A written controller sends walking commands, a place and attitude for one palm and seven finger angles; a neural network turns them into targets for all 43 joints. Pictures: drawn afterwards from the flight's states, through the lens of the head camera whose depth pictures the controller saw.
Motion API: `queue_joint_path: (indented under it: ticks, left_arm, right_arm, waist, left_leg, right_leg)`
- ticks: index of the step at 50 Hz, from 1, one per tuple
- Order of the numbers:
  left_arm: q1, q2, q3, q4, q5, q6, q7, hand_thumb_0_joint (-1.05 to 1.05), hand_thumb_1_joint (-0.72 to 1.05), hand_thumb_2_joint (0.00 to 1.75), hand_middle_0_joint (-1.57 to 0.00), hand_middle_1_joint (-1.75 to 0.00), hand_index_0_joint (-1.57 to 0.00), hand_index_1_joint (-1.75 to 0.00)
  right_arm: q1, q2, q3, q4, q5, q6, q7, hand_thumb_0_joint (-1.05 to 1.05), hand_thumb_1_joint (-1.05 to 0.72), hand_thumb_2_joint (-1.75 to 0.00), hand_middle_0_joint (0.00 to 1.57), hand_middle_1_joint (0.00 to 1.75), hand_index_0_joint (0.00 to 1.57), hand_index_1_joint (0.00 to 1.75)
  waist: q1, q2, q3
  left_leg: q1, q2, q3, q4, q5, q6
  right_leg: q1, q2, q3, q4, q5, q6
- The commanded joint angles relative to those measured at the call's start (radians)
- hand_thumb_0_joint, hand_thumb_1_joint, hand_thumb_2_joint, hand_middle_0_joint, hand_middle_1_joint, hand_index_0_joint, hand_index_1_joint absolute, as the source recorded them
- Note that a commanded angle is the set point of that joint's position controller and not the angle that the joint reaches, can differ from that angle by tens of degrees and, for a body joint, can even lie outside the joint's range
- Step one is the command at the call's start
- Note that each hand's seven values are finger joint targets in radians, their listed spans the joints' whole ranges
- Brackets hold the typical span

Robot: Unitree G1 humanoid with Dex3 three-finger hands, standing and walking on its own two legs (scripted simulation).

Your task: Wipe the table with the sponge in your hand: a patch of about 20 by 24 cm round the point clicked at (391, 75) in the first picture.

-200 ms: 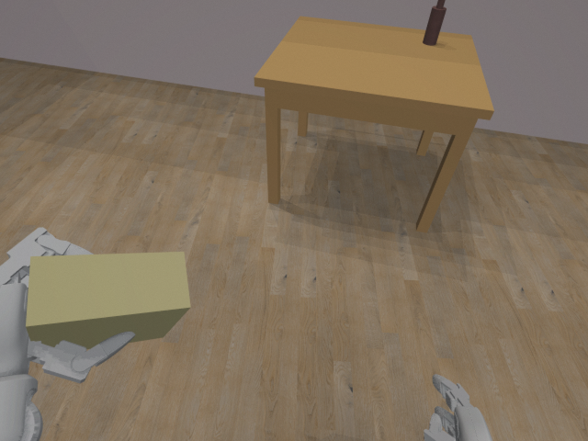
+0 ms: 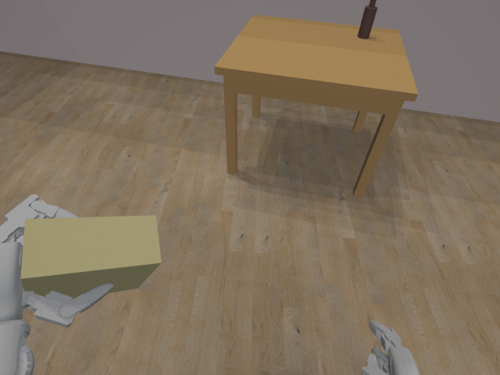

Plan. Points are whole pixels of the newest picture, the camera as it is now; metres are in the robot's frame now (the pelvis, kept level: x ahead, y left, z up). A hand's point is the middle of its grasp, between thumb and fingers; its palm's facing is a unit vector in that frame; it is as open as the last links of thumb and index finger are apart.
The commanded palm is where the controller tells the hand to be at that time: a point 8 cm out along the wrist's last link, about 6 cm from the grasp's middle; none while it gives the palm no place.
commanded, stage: stand and wait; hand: left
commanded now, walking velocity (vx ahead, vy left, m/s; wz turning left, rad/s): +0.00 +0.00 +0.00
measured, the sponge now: (111, 258) +0.23 +0.20 +0.14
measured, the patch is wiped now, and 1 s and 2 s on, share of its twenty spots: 0.00 0.00 0.00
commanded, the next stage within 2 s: look at it before walking up in 0.06 s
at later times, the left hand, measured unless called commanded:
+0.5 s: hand (67, 260) +0.21 +0.24 +0.16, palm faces +0.42 -0.82 -0.38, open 10.3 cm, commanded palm +0.16 +0.27 +0.18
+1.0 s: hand (133, 185) +0.33 +0.20 +0.16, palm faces +0.36 -0.84 -0.41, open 10.3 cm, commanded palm +0.28 +0.24 +0.18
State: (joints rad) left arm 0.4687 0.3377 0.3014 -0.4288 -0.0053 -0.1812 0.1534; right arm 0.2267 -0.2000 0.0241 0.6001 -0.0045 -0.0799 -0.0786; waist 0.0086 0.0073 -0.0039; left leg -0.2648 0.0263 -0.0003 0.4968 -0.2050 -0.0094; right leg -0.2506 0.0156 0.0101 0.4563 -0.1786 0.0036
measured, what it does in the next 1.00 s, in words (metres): lifts its right foot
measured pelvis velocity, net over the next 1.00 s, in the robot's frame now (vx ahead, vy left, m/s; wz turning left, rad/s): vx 0.10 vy -0.03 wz -0.08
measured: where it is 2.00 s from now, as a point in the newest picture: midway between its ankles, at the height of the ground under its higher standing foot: (289, 349)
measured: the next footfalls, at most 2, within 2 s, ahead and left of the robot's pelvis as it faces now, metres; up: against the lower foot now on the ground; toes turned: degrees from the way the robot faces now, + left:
right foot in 1.12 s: +0.21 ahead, -0.18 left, +0.00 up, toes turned -15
left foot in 1.48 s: +0.39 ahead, +0.04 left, +0.00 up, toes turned +7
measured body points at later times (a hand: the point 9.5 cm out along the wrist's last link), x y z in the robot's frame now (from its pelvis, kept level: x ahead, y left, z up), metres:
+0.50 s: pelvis +0.00 +0.00 +0.00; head -0.02 +0.00 +0.45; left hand +0.18 +0.28 +0.18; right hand +0.16 -0.23 -0.08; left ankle +0.04 +0.12 -0.74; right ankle +0.04 -0.12 -0.73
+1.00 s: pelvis +0.10 -0.03 +0.00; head +0.10 -0.03 +0.45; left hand +0.31 +0.24 +0.18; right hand +0.24 -0.26 -0.09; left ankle +0.09 +0.11 -0.74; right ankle +0.09 -0.13 -0.69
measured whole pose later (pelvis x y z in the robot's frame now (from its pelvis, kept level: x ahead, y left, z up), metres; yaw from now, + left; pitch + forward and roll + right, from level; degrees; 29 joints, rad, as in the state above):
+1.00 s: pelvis +0.10 -0.03 +0.00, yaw -5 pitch -1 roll +0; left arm 0.45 0.36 0.34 -0.43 0.00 -0.19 0.17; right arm 0.23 -0.16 0.02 0.61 -0.01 -0.09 -0.07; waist 0.00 -0.01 0.00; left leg -0.19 0.12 0.17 0.51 -0.30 -0.03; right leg -0.44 -0.05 -0.10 0.96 -0.42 0.01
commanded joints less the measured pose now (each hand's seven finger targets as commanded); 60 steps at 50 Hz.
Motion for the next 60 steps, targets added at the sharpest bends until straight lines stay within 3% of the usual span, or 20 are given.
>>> queue_joint_path:
  ticks: [1,17,23,27,28,30,32,33,35,39,40,42,43,46,49,54,55,56,57,60]
  left_arm:
    - [-0.099,0.158,0.109,-0.217,-0.007,-0.065,0.017,0.00,0.10,1.30,-1.20,-1.60,-1.20,-1.60]
    - [-0.107,0.165,0.112,-0.222,-0.002,-0.070,0.021,0.00,0.10,1.30,-1.20,-1.60,-1.20,-1.60]
    - [-0.142,0.150,0.108,-0.241,0.008,-0.059,0.035,0.00,0.10,1.30,-1.20,-1.60,-1.20,-1.60]
    - [-0.112,0.134,0.093,-0.199,0.013,-0.051,0.023,0.00,0.10,1.30,-1.20,-1.60,-1.20,-1.60]
    - [-0.127,0.142,0.093,-0.196,0.014,-0.050,0.022,0.00,0.10,1.30,-1.20,-1.60,-1.20,-1.60]
    - [-0.163,0.172,0.109,-0.199,0.013,-0.050,0.019,0.00,0.10,1.30,-1.20,-1.60,-1.20,-1.60]
    - [-0.206,0.225,0.140,-0.249,0.008,-0.076,0.037,0.00,0.10,1.30,-1.20,-1.60,-1.20,-1.60]
    - [-0.179,0.206,0.138,-0.245,0.011,-0.085,0.036,0.00,0.10,1.30,-1.20,-1.60,-1.20,-1.60]
    - [-0.151,0.216,0.148,-0.244,0.008,-0.083,0.030,0.00,0.10,1.30,-1.20,-1.60,-1.20,-1.60]
    - [-0.134,0.195,0.149,-0.253,-0.006,-0.090,0.037,0.00,0.10,1.30,-1.20,-1.60,-1.20,-1.60]
    - [-0.131,0.172,0.128,-0.261,-0.010,-0.092,0.035,0.00,0.10,1.30,-1.20,-1.60,-1.20,-1.60]
    - [-0.154,0.170,0.131,-0.297,-0.013,-0.112,0.039,0.00,0.10,1.30,-1.20,-1.60,-1.20,-1.60]
    - [-0.147,0.201,0.146,-0.239,0.004,-0.107,0.034,0.00,0.10,1.30,-1.20,-1.60,-1.20,-1.60]
    - [-0.135,0.166,0.110,-0.257,0.009,-0.091,0.019,0.00,0.10,1.30,-1.20,-1.60,-1.20,-1.60]
    - [-0.096,0.144,0.103,-0.272,0.007,-0.077,0.017,0.00,0.10,1.30,-1.20,-1.60,-1.20,-1.60]
    - [-0.083,0.192,0.164,-0.244,-0.002,-0.069,0.019,0.00,0.10,1.30,-1.20,-1.60,-1.20,-1.60]
    - [-0.064,0.201,0.173,-0.228,-0.002,-0.061,0.019,0.00,0.10,1.30,-1.20,-1.60,-1.20,-1.60]
    - [-0.084,0.237,0.192,-0.250,0.002,-0.062,0.023,0.00,0.10,1.30,-1.20,-1.60,-1.20,-1.60]
    - [-0.079,0.292,0.254,-0.276,-0.013,-0.070,0.033,0.00,0.10,1.30,-1.20,-1.60,-1.20,-1.60]
    - [-0.026,0.265,0.251,-0.335,-0.020,-0.091,0.015,0.00,0.10,1.30,-1.20,-1.60,-1.20,-1.60]
  right_arm:
    - [-0.102,-0.117,-0.042,-0.156,0.005,-0.056,-0.005,0.00,-0.90,-0.90,0.20,0.30,0.20,0.30]
    - [-0.095,-0.122,-0.045,-0.150,0.003,-0.059,-0.004,0.00,-0.90,-0.90,0.20,0.30,0.20,0.30]
    - [-0.088,-0.129,-0.046,-0.144,-0.007,-0.047,-0.025,0.00,-0.90,-0.90,0.20,0.30,0.20,0.30]
    - [-0.098,-0.126,-0.047,-0.143,-0.008,-0.041,-0.018,0.00,-0.90,-0.90,0.20,0.30,0.20,0.30]
    - [-0.100,-0.122,-0.048,-0.145,-0.009,-0.037,-0.015,0.00,-0.90,-0.90,0.20,0.30,0.20,0.30]
    - [-0.113,-0.111,-0.052,-0.142,-0.013,-0.034,-0.007,0.00,-0.90,-0.90,0.20,0.30,0.20,0.30]
    - [-0.117,-0.110,-0.044,-0.133,-0.008,-0.055,0.000,0.00,-0.90,-0.90,0.20,0.30,0.20,0.30]
    - [-0.089,-0.100,-0.035,-0.117,-0.016,-0.048,0.006,0.00,-0.90,-0.90,0.20,0.30,0.20,0.30]
    - [-0.103,-0.098,-0.034,-0.120,-0.012,-0.034,0.003,0.00,-0.90,-0.90,0.20,0.30,0.20,0.30]
    - [-0.096,-0.092,-0.037,-0.134,-0.012,-0.032,-0.014,0.00,-0.90,-0.90,0.20,0.30,0.20,0.30]
    - [-0.081,-0.109,-0.047,-0.142,-0.007,-0.037,-0.022,0.00,-0.90,-0.90,0.20,0.30,0.20,0.30]
    - [-0.081,-0.132,-0.056,-0.147,0.002,-0.039,-0.016,0.00,-0.90,-0.90,0.20,0.30,0.20,0.30]
    - [-0.088,-0.114,-0.051,-0.130,-0.005,-0.047,-0.014,0.00,-0.90,-0.90,0.20,0.30,0.20,0.30]
    - [-0.078,-0.114,-0.060,-0.113,0.001,-0.063,-0.002,0.00,-0.90,-0.90,0.20,0.30,0.20,0.30]
    - [-0.071,-0.119,-0.060,-0.120,0.001,-0.073,0.003,0.00,-0.90,-0.90,0.20,0.30,0.20,0.30]
    - [-0.087,-0.111,-0.063,-0.129,0.000,-0.064,-0.001,0.00,-0.90,-0.90,0.20,0.30,0.20,0.30]
    - [-0.087,-0.098,-0.063,-0.134,0.006,-0.058,0.001,0.00,-0.90,-0.90,0.20,0.30,0.20,0.30]
    - [-0.091,-0.069,-0.062,-0.146,0.012,-0.047,0.007,0.00,-0.90,-0.90,0.20,0.30,0.20,0.30]
    - [-0.131,-0.083,-0.057,-0.165,0.008,-0.051,0.009,0.00,-0.90,-0.90,0.20,0.30,0.20,0.30]
    - [-0.124,-0.093,-0.064,-0.119,0.009,-0.022,0.028,0.00,-0.90,-0.90,0.20,0.30,0.20,0.30]
  waist:
    - [-0.008,0.033,-0.073]
    - [-0.009,0.049,-0.076]
    - [-0.026,0.176,-0.028]
    - [-0.014,0.183,-0.017]
    - [-0.012,0.117,0.009]
    - [0.000,-0.183,0.051]
    - [-0.003,-0.184,-0.002]
    - [-0.012,-0.075,-0.043]
    - [-0.013,-0.158,-0.039]
    - [-0.018,-0.062,-0.070]
    - [-0.029,0.018,-0.082]
    - [-0.035,0.327,-0.079]
    - [-0.041,0.289,-0.031]
    - [-0.020,0.142,0.029]
    - [-0.016,0.223,0.006]
    - [0.002,0.168,-0.069]
    - [0.013,0.051,-0.110]
    - [0.009,-0.221,-0.147]
    - [0.027,-0.274,-0.149]
    - [0.001,-0.082,-0.119]
  left_leg:
    - [-0.035,0.038,-0.026,-0.107,-0.043,0.023]
    - [-0.053,0.058,-0.036,-0.132,-0.212,0.035]
    - [-0.054,0.212,-0.246,-0.230,-0.506,0.129]
    - [-0.208,0.181,-0.123,-0.160,-0.547,0.104]
    - [-0.254,0.130,-0.062,-0.067,-0.545,0.079]
    - [-0.357,0.002,0.083,0.317,-0.388,0.021]
    - [-0.441,0.028,0.014,0.543,-0.289,0.006]
    - [-0.349,0.054,0.003,0.491,-0.283,0.004]
    - [-0.230,0.065,0.049,0.329,-0.239,0.006]
    - [0.086,0.017,0.163,-0.018,-0.106,0.015]
    - [0.186,0.062,0.108,-0.091,-0.111,0.036]
    - [0.351,0.390,-0.371,-0.255,-0.149,0.192]
    - [0.251,0.449,-0.447,-0.309,-0.265,0.234]
    - [0.206,0.405,-0.240,-0.251,-0.115,0.228]
    - [0.105,0.314,-0.006,-0.240,-0.052,0.159]
    - [0.025,0.245,0.134,0.037,0.034,0.103]
    - [-0.079,0.189,0.177,0.256,0.018,0.081]
    - [-0.315,0.076,0.223,0.564,-0.155,0.038]
    - [-0.490,0.027,0.107,0.767,-0.376,0.015]
    - [-0.514,0.119,-0.031,0.854,-0.241,-0.014]
  right_leg:
    - [0.050,-0.052,0.065,-0.100,-0.029,-0.006]
    - [0.038,-0.049,0.073,-0.082,-0.171,-0.015]
    - [-0.087,0.018,-0.037,0.176,-0.263,-0.022]
    - [0.057,0.003,-0.065,0.111,-0.284,-0.036]
    - [0.053,-0.027,0.001,0.046,-0.353,-0.062]
    - [0.001,-0.237,0.423,-0.192,-0.645,-0.187]
    - [0.150,-0.383,0.617,-0.254,-0.397,-0.287]
    - [0.087,-0.349,0.477,-0.224,-0.401,-0.260]
    - [0.020,-0.284,0.313,-0.194,-0.296,-0.222]
    - [-0.035,-0.175,0.166,-0.057,-0.198,-0.141]
    - [-0.085,-0.136,0.125,0.062,-0.181,-0.105]
    - [-0.377,0.006,-0.065,0.504,-0.383,-0.012]
    - [-0.419,-0.047,-0.011,0.637,-0.379,-0.016]
    - [-0.446,-0.114,-0.027,0.596,-0.287,0.006]
    - [-0.255,-0.095,-0.134,0.404,-0.202,0.015]
    - [0.091,-0.011,-0.249,0.076,-0.096,0.007]
    - [0.216,-0.067,-0.151,0.017,-0.111,-0.031]
    - [0.352,-0.293,0.243,-0.069,-0.083,-0.138]
    - [0.388,-0.451,0.530,-0.142,0.061,-0.243]
    - [0.291,-0.437,0.362,-0.127,0.021,-0.237]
